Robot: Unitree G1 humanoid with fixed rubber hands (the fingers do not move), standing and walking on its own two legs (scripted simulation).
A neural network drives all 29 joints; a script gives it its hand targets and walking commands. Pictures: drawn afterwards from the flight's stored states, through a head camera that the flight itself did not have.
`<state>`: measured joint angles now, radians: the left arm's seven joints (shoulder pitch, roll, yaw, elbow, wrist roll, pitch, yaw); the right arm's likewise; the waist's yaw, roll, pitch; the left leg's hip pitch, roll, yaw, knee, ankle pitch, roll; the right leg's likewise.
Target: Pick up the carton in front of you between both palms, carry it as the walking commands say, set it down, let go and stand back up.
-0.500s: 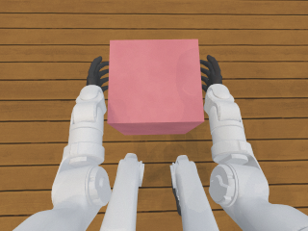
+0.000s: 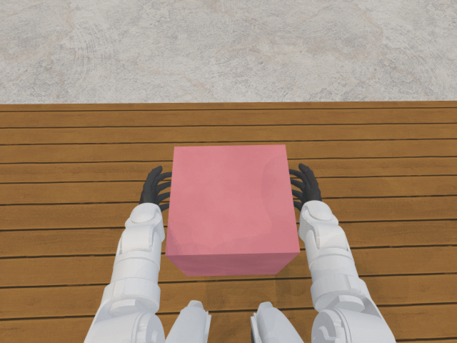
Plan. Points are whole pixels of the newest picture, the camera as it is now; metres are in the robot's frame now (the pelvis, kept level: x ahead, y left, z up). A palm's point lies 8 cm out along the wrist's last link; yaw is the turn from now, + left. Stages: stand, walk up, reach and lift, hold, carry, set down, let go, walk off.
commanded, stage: reach and lift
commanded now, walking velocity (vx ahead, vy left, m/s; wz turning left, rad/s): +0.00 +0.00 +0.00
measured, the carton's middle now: (230, 217) +0.35 +0.01 -0.10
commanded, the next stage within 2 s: hold in 1.44 s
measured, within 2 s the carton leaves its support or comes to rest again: neither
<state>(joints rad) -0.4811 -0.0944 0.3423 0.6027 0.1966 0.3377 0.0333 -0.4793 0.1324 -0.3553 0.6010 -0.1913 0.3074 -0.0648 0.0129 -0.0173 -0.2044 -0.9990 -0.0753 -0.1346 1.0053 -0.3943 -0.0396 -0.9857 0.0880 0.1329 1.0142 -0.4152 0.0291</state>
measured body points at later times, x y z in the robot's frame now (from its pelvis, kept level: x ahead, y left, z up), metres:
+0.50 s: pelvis +0.03 +0.00 +0.07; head -0.01 +0.00 +0.52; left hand +0.32 +0.15 +0.09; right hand +0.33 -0.15 +0.09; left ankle +0.04 +0.13 -0.66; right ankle +0.03 -0.13 -0.67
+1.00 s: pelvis +0.02 +0.00 +0.08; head +0.00 +0.01 +0.53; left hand +0.33 +0.15 +0.09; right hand +0.33 -0.15 +0.10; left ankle +0.04 +0.13 -0.66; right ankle +0.03 -0.13 -0.66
